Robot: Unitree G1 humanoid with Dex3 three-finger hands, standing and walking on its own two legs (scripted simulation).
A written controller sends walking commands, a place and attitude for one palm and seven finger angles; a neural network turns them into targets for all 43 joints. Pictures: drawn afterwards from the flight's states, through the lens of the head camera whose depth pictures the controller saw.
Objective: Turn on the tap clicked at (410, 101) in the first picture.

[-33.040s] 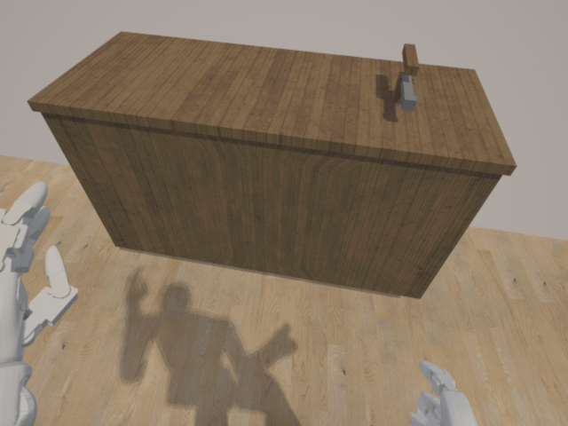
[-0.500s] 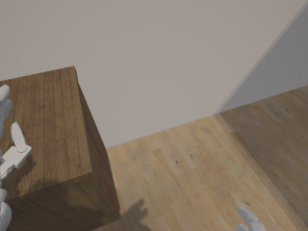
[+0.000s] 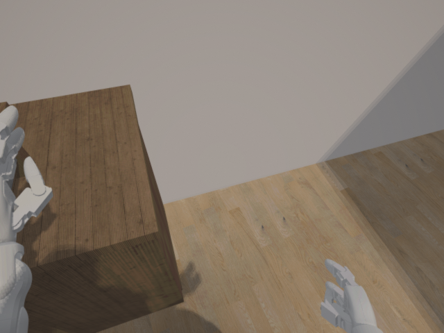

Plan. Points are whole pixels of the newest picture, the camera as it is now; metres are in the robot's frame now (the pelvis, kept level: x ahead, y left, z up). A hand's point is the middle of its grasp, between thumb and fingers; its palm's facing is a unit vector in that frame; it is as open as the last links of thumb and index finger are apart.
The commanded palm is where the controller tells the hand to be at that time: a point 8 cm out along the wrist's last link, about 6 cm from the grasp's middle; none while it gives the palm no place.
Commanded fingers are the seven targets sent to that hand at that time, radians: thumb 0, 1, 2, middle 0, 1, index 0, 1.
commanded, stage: look again from close up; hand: left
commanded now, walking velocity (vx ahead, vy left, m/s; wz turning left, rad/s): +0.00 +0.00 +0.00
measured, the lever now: out of the picture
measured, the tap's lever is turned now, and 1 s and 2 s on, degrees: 0 0 0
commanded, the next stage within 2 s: shuffle to correct the standing spot in 0.06 s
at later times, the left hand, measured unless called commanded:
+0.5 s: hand (18, 229) +0.20 +0.30 +0.14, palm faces +0.40 -0.84 -0.36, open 7.4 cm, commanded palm +0.13 +0.33 +0.18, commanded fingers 0.00 0.90 0.90 -0.20 -0.30 -0.20 -0.30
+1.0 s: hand out of the picture +0.17 +0.32 +0.16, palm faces +0.44 -0.82 -0.35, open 7.4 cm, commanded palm +0.11 +0.36 +0.18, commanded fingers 0.00 0.90 0.90 -0.20 -0.30 -0.20 -0.30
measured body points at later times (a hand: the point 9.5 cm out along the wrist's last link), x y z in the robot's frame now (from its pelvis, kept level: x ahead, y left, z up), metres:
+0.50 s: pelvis -0.02 +0.05 +0.00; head +0.00 +0.07 +0.45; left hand +0.17 +0.34 +0.16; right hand +0.17 -0.17 -0.07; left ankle +0.03 +0.11 -0.74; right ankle +0.04 -0.13 -0.74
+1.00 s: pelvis -0.03 +0.07 -0.02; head +0.00 +0.10 +0.43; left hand +0.14 +0.37 +0.18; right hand +0.17 -0.14 -0.09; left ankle +0.01 +0.13 -0.74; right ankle +0.01 -0.11 -0.74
